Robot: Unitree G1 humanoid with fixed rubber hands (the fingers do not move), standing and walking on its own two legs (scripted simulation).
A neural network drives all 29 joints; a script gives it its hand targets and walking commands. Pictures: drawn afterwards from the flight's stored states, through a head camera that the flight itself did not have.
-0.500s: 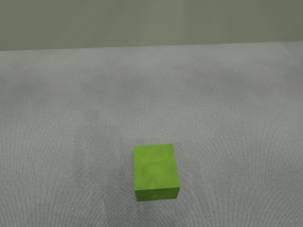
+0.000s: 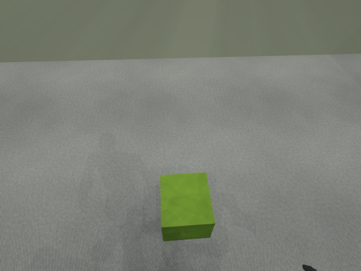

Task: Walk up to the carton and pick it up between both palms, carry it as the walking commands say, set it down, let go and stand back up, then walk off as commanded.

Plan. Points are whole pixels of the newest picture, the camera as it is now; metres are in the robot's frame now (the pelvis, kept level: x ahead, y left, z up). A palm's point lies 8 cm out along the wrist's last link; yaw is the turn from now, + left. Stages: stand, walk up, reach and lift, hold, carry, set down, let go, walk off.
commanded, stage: stand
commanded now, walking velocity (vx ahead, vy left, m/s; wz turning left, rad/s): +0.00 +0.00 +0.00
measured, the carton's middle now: (185, 206) +0.53 -0.03 -0.67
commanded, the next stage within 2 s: none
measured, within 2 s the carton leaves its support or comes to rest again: neither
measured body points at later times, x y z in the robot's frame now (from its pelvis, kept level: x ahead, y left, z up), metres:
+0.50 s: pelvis +0.00 +0.01 +0.00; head +0.01 +0.02 +0.45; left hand +0.09 +0.33 -0.12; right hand +0.10 -0.30 -0.12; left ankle +0.03 +0.11 -0.74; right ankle -0.05 -0.10 -0.74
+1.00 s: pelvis +0.01 +0.02 +0.00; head +0.02 +0.02 +0.45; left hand +0.10 +0.34 -0.12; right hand +0.11 -0.30 -0.11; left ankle +0.03 +0.11 -0.74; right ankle -0.05 -0.10 -0.74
